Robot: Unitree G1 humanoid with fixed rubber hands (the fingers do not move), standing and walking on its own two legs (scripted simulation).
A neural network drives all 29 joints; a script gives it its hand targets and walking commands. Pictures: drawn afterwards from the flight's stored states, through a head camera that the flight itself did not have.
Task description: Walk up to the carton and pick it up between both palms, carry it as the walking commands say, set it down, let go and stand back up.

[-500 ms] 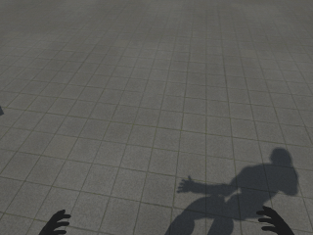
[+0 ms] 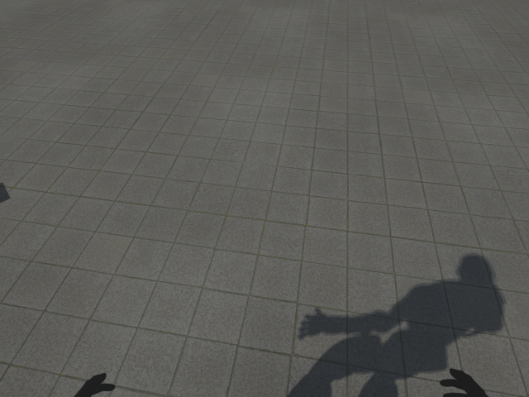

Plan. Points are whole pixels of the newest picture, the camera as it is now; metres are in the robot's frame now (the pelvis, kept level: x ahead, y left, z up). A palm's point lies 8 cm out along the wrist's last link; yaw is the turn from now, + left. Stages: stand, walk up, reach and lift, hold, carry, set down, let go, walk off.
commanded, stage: stand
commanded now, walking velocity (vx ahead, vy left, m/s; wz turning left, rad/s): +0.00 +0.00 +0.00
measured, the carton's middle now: out of the picture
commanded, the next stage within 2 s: walk up in 1.04 s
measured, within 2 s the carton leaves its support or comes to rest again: neither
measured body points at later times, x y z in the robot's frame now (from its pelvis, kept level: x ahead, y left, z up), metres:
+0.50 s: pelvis +0.00 +0.00 +0.00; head +0.01 +0.00 +0.45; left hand +0.11 +0.32 -0.11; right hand +0.11 -0.31 -0.11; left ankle +0.01 +0.12 -0.74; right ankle +0.01 -0.12 -0.74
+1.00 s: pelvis +0.01 +0.00 +0.00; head +0.01 +0.00 +0.45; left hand +0.12 +0.32 -0.11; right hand +0.12 -0.32 -0.11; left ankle +0.01 +0.12 -0.74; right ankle +0.01 -0.12 -0.74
